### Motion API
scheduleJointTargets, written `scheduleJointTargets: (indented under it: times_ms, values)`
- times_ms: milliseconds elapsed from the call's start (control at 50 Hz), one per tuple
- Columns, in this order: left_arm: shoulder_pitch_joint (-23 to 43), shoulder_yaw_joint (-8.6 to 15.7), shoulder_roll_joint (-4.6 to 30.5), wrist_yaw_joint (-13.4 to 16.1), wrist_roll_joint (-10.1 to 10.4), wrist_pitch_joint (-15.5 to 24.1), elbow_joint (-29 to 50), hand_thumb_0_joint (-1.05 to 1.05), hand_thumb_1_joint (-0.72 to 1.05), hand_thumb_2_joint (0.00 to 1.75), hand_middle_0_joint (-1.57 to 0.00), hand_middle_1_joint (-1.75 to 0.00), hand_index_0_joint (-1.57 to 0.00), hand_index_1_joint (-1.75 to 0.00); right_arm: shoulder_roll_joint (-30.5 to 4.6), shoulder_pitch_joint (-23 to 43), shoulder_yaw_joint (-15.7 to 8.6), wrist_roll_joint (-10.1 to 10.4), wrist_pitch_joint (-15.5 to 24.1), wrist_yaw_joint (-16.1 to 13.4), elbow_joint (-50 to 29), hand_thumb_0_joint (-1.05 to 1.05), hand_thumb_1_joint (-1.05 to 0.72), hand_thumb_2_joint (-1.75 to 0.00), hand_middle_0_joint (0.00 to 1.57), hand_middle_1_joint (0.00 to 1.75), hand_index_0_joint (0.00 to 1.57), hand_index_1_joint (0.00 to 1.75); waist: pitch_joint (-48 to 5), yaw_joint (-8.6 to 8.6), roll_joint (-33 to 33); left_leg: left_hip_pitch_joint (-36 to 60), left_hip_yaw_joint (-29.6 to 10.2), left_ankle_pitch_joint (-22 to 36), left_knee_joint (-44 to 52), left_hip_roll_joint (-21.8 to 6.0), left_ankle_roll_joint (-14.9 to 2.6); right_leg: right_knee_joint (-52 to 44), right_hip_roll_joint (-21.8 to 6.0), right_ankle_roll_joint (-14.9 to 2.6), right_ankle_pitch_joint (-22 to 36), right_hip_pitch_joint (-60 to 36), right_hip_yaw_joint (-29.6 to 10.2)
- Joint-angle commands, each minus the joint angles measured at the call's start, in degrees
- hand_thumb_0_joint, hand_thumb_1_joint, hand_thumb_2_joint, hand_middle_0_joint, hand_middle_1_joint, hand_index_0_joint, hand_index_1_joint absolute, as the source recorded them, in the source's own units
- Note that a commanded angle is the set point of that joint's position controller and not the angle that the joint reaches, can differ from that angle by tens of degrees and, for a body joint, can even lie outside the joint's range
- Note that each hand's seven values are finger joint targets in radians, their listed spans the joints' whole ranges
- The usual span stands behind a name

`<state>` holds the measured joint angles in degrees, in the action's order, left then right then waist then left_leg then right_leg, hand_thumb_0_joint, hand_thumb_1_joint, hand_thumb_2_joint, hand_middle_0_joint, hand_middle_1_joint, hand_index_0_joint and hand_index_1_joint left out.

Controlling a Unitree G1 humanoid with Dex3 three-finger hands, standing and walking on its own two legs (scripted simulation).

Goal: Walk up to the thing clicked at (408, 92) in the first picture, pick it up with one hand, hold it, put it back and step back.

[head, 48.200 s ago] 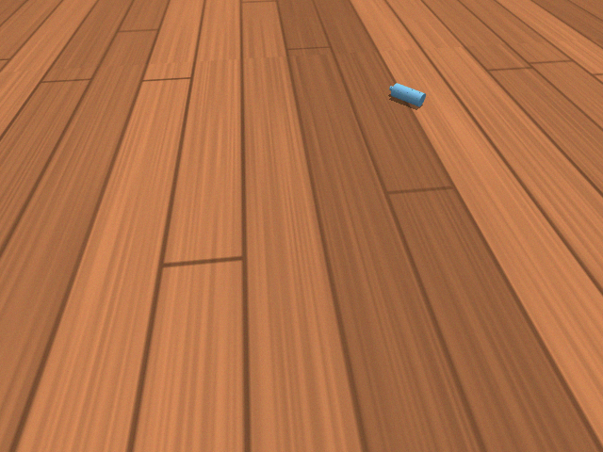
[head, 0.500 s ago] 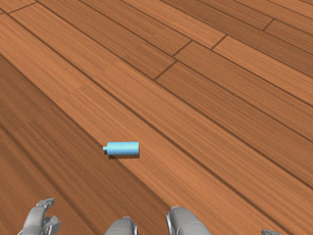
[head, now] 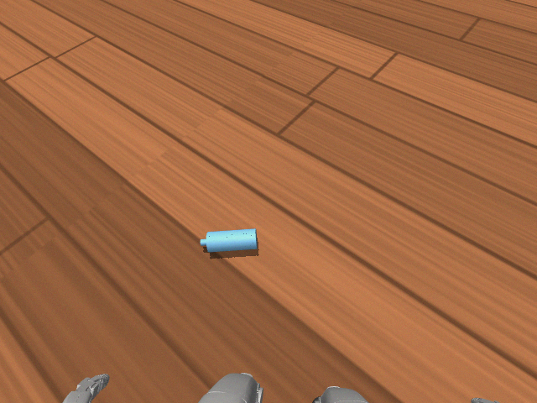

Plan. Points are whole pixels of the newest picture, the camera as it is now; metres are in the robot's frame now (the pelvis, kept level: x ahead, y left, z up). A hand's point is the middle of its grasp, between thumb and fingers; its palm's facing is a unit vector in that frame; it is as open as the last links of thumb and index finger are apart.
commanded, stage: step back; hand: left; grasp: from above
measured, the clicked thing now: (228, 240) +0.72 +0.22 -0.72
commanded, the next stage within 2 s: none
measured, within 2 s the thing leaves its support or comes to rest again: neither
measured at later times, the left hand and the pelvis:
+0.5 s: hand out of the picture -0.09 +0.27 -0.16, palm faces -0.04 -0.92 -0.40, open 7.4 cm; pelvis -0.17 -0.01 -0.02, yaw -3 degrees
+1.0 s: hand out of the picture -0.23 +0.27 -0.15, palm faces -0.01 -0.92 -0.39, open 7.4 cm; pelvis -0.35 -0.01 +0.00, yaw +0 degrees
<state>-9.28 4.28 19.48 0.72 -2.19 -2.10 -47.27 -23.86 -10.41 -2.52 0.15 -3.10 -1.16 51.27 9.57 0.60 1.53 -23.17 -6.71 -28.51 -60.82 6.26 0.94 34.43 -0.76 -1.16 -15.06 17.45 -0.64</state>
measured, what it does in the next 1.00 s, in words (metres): walks backwards: left foot, then right foot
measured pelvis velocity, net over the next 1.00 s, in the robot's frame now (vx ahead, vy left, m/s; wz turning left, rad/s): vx -0.35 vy -0.01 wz -0.01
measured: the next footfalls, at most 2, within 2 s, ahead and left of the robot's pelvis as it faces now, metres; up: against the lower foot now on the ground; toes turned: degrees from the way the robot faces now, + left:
left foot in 0.12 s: -0.02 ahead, +0.12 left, +0.00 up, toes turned +0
right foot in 0.48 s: -0.15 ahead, -0.14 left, +0.00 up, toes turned +0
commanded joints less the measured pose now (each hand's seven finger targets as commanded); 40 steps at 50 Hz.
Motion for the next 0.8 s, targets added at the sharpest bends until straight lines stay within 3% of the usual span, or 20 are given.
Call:
scheduleJointTargets:
  times_ms: [0, 60, 80, 100, 120, 140, 200, 320, 420, 440, 460, 480, 500, 520, 560, 660, 720, 740, 760, 780]
  values:
    - [-1.85, 3.74, 14.63, 1.52, 0.39, 1.10, 5.51, 0.00, 0.90, 0.90, -0.20, -0.30, -0.20, -0.30, -7.72, 0.44, -2.36, -0.47, 2.05, -0.56, -5.46, 0.00, -0.90, -0.90, 0.20, 0.30, 0.20, 0.30, -12.22, 2.73, -11.99, -2.43, 2.91, -2.02, 17.31, -3.76, -0.32, -4.34, -13.63, -11.24, 31.31, -17.99, -12.81]
    - [1.14, 3.37, 16.18, 0.87, 1.41, 0.25, 6.72, 0.00, 0.90, 0.90, -0.20, -0.30, -0.20, -0.30, -7.77, -5.59, -3.05, -1.00, 2.52, -0.13, -2.81, 0.00, -0.90, -0.90, 0.20, 0.30, 0.20, 0.30, -14.26, -1.14, -11.19, 9.36, 6.82, 12.90, 35.32, -4.49, -1.77, 0.09, -11.58, -8.04, 26.70, -11.12, -10.47]
    - [1.09, 2.79, 14.73, 0.71, 1.50, -0.02, 7.38, 0.00, 0.90, 0.90, -0.20, -0.30, -0.20, -0.30, -9.54, -4.90, -3.81, -1.55, 2.80, -0.08, -3.12, 0.00, -0.90, -0.90, 0.20, 0.30, 0.20, 0.30, -13.82, -1.22, -7.41, 13.18, 1.30, 18.94, 37.41, -7.59, -3.19, 1.43, -9.18, -5.10, 18.81, -4.63, -9.62]
    - [0.45, 2.32, 12.51, 0.55, 1.78, -0.16, 7.87, 0.00, 0.90, 0.90, -0.20, -0.30, -0.20, -0.30, -14.05, -4.39, -5.02, -2.59, 2.91, 0.06, -3.83, 0.00, -0.90, -0.90, 0.20, 0.30, 0.20, 0.30, -13.91, -1.13, 4.00, 16.94, -13.77, 26.16, 38.89, -19.27, -7.47, 9.69, -2.26, -1.70, 3.07, 5.29, -5.82]
    - [4.85, 3.27, 13.52, 1.31, 2.11, 0.00, 8.42, 0.00, 0.90, 0.90, -0.20, -0.30, -0.20, -0.30, -19.60, -1.21, -5.71, -2.04, 2.59, 0.70, -5.01, 0.00, -0.90, -0.90, 0.20, 0.30, 0.20, 0.30, -11.52, -3.79, 13.84, 8.53, -22.35, 34.73, 41.84, -27.68, -16.43, 21.77, 6.46, 0.32, -21.66, 6.99, -3.20]
    - [5.93, 3.64, 14.03, 1.91, 1.03, -0.08, 7.69, 0.00, 0.90, 0.90, -0.20, -0.30, -0.20, -0.30, -18.80, -0.14, -5.90, -2.34, 2.91, 0.47, -5.08, 0.00, -0.90, -0.90, 0.20, 0.30, 0.20, 0.30, -10.09, -4.16, 10.33, 5.24, -23.98, 35.09, 41.81, -29.41, -19.29, 31.45, 6.32, 0.16, -23.28, 6.93, -9.99]
    - [-0.08, 3.67, 13.30, 1.53, 2.35, -0.12, 4.38, 0.00, 0.90, 0.90, -0.20, -0.30, -0.20, -0.30, -12.04, 5.57, -3.63, -2.18, 3.04, -0.30, -6.48, 0.00, -0.90, -0.90, 0.20, 0.30, 0.20, 0.30, -8.38, 0.83, 4.39, 8.62, -8.24, 39.90, 37.26, -21.06, -13.82, 39.59, 7.02, -0.12, -15.21, 10.51, -10.60]
    - [-0.82, 3.37, 12.36, 0.61, 1.31, 0.42, 4.62, 0.00, 0.90, 0.90, -0.20, -0.30, -0.20, -0.30, -11.71, 1.19, -4.23, -1.77, 2.81, -0.70, -7.12, 0.00, -0.90, -0.90, 0.20, 0.30, 0.20, 0.30, -11.09, -2.39, 6.98, 19.38, -6.57, 40.61, 33.40, -21.72, -16.46, 23.61, 3.89, 3.23, -15.64, 9.70, -6.07]
    - [-7.90, 3.60, 12.05, 0.02, 1.01, 1.25, 0.61, 0.00, 0.90, 0.90, -0.20, -0.30, -0.20, -0.30, -13.77, 4.26, -4.60, -1.40, 1.18, -0.13, -8.59, 0.00, -0.90, -0.90, 0.20, 0.30, 0.20, 0.30, -14.92, 0.10, 10.04, 11.25, -4.19, 29.86, 30.70, -18.41, -11.40, -5.79, 2.82, 0.71, -2.65, -6.75, 1.64]
    - [-10.62, 3.78, 12.57, 0.05, 0.59, 1.45, -0.52, 0.00, 0.90, 0.90, -0.20, -0.30, -0.20, -0.30, -13.02, 4.59, -4.32, -0.99, 0.82, 0.02, -8.64, 0.00, -0.90, -0.90, 0.20, 0.30, 0.20, 0.30, -15.18, 0.96, 9.24, 7.25, -3.85, 24.31, 29.46, -17.32, -8.97, -9.80, 2.47, -0.48, -0.30, -10.37, 0.85]
    - [-10.46, 4.56, 15.57, 0.02, -0.33, 1.76, -0.21, 0.00, 0.90, 0.90, -0.20, -0.30, -0.20, -0.30, -10.57, 4.44, -3.70, -0.64, 0.68, 0.22, -9.04, 0.00, -0.90, -0.90, 0.20, 0.30, 0.20, 0.30, -13.20, 0.84, 0.73, -2.73, -2.30, 14.29, 23.74, -12.95, -5.37, -11.23, -3.74, -2.83, -4.01, -12.12, -10.93]
    - [-7.49, 6.03, 21.88, -0.24, 0.00, 1.60, 1.69, 0.00, 0.90, 0.90, -0.20, -0.30, -0.20, -0.30, -7.71, 7.18, -3.29, -0.21, 0.87, -0.05, -10.46, 0.00, -0.90, -0.90, 0.20, 0.30, 0.20, 0.30, -9.50, 2.79, -15.44, -7.76, 2.87, -1.75, 9.93, -1.11, -1.54, -17.18, -17.18, -11.19, -5.03, -2.66, -27.95]
    - [-2.14, 6.36, 24.70, 0.14, -0.49, 1.79, 4.06, 0.00, 0.90, 0.90, -0.20, -0.30, -0.20, -0.30, -9.92, 7.30, -4.18, -0.67, 0.51, -0.62, -9.90, 0.00, -0.90, -0.90, 0.20, 0.30, 0.20, 0.30, -6.33, 2.82, -16.88, -4.29, -2.46, -5.93, -3.35, -2.26, -0.24, -19.63, -25.00, -17.42, -2.49, 8.70, -34.80]
    - [1.02, 5.53, 22.02, 0.54, 0.18, 2.10, 5.15, 0.00, 0.90, 0.90, -0.20, -0.30, -0.20, -0.30, -11.19, 5.76, -4.39, -0.50, 0.42, -0.47, -8.88, 0.00, -0.90, -0.90, 0.20, 0.30, 0.20, 0.30, -4.91, 0.58, -10.75, -2.20, -5.81, -2.65, -9.02, -2.41, -0.37, -17.86, -22.38, -16.18, 0.69, 11.80, -28.85]
    - [6.98, 4.52, 17.22, 0.98, -0.08, 1.95, 5.74, 0.00, 0.90, 0.90, -0.20, -0.30, -0.20, -0.30, -9.61, 0.35, -4.04, 0.19, 0.94, -0.33, -6.29, 0.00, -0.90, -0.90, 0.20, 0.30, 0.20, 0.30, -5.64, -3.00, -6.60, -2.12, -3.28, 2.30, -10.14, 0.53, -0.97, -11.31, -13.14, -11.06, 11.01, 7.37, -12.98]
    - [0.33, 4.11, 16.11, 1.59, -0.65, 1.20, 5.49, 0.00, 0.90, 0.90, -0.20, -0.30, -0.20, -0.30, -8.19, 1.12, -2.91, -0.73, 1.76, -0.25, -7.29, 0.00, -0.90, -0.90, 0.20, 0.30, 0.20, 0.30, -10.05, 1.95, -11.52, -3.12, 2.70, -2.02, 11.96, -3.32, -0.31, -4.88, -12.56, -9.55, 21.05, -10.04, -10.76]
    - [2.48, 3.38, 16.67, 1.32, 0.71, 0.07, 5.97, 0.00, 0.90, 0.90, -0.20, -0.30, -0.20, -0.30, -7.69, -4.07, -3.40, -1.47, 2.14, -0.07, -4.85, 0.00, -0.90, -0.90, 0.20, 0.30, 0.20, 0.30, -11.93, -0.60, -12.04, 6.73, 7.47, 9.58, 32.90, -4.42, -1.46, 1.31, -11.65, -7.39, 21.71, -8.40, -9.63]
    - [0.94, 2.79, 15.22, 1.19, 0.83, -0.38, 6.09, 0.00, 0.90, 0.90, -0.20, -0.30, -0.20, -0.30, -8.75, -4.24, -3.90, -1.72, 2.43, -0.15, -4.25, 0.00, -0.90, -0.90, 0.20, 0.30, 0.20, 0.30, -12.27, -0.14, -8.62, 10.50, 4.71, 16.96, 38.22, -5.42, -2.17, 4.42, -9.49, -5.27, 17.43, -5.20, -8.62]
    - [-1.43, 1.97, 13.06, 1.03, 1.12, -0.63, 6.40, 0.00, 0.90, 0.90, -0.20, -0.30, -0.20, -0.30, -13.33, -3.31, -5.27, -2.79, 2.49, -0.26, -4.82, 0.00, -0.90, -0.90, 0.20, 0.30, 0.20, 0.30, -12.63, 0.53, 0.60, 16.49, -10.68, 23.19, 39.70, -16.34, -6.07, 12.12, -3.70, -1.91, 5.17, 6.76, -5.57]
    - [2.18, 2.37, 13.35, 1.59, 1.74, -0.52, 7.41, 0.00, 0.90, 0.90, -0.20, -0.30, -0.20, -0.30, -20.27, -0.17, -5.93, -2.46, 2.23, 0.52, -6.44, 0.00, -0.90, -0.90, 0.20, 0.30, 0.20, 0.30, -11.48, -1.37, 12.71, 8.26, -23.36, 30.25, 42.11, -27.56, -15.04, 22.55, 4.85, 0.55, -20.97, 9.62, -1.35]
